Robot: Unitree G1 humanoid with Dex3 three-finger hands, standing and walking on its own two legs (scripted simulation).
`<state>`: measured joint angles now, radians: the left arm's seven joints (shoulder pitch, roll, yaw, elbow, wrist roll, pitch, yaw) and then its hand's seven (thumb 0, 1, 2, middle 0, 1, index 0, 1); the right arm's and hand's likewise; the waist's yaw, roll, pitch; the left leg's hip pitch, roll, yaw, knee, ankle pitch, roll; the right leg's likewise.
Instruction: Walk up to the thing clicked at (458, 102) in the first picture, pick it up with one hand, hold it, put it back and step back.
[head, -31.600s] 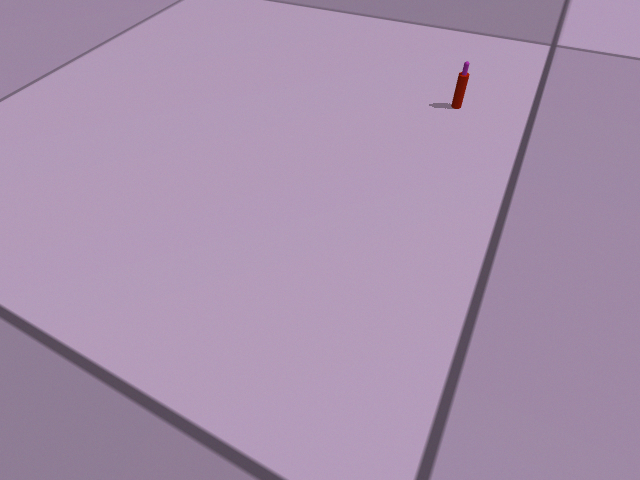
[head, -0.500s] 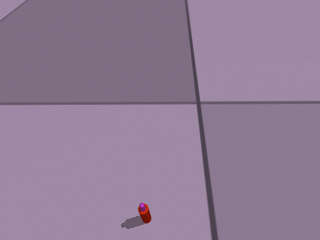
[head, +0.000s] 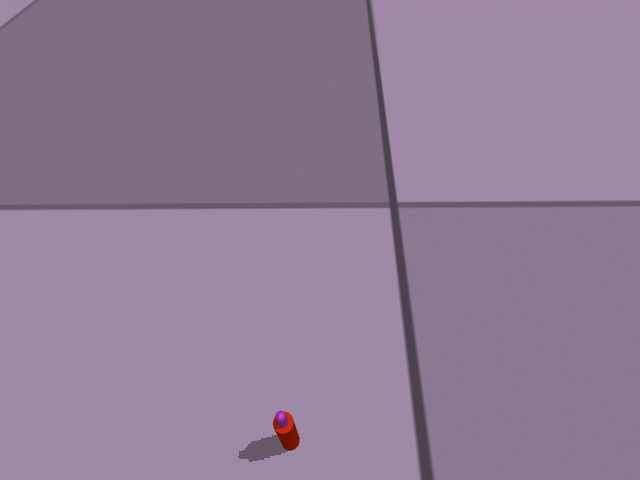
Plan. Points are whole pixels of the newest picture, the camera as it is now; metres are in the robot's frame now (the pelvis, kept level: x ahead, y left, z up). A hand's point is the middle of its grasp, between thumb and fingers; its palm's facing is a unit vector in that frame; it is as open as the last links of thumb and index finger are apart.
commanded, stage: stand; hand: left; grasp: from the side
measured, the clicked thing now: (285, 428) +0.33 +0.15 -0.65
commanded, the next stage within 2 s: step back in 0.46 s
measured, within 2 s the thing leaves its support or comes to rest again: neither
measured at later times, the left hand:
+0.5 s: hand out of the picture +0.08 +0.24 -0.16, palm faces -0.01 -0.94 -0.33, open 7.4 cm
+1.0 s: hand out of the picture +0.08 +0.29 -0.18, palm faces -0.06 -0.94 -0.35, open 7.3 cm
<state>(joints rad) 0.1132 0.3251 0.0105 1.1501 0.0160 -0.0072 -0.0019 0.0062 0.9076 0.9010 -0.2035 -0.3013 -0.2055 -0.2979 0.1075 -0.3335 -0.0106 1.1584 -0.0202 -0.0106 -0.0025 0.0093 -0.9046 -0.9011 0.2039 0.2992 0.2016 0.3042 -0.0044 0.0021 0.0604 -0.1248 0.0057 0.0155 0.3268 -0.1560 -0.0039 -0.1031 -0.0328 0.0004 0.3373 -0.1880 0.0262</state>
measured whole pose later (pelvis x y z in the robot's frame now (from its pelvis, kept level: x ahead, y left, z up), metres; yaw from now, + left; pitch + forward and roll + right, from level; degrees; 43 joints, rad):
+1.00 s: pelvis -0.08 +0.04 -0.02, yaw -1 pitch -1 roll -2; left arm 0.03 0.40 0.05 0.89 0.01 0.06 0.03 0.01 0.91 0.90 -0.20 -0.30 -0.20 -0.30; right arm 0.17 -0.35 -0.05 0.97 -0.04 0.03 -0.01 0.01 -0.90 -0.90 0.21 0.30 0.20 0.30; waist -0.04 -0.05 0.19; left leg -0.30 -0.03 0.00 0.59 -0.28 0.06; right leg -0.49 0.13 0.18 1.10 -0.49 -0.03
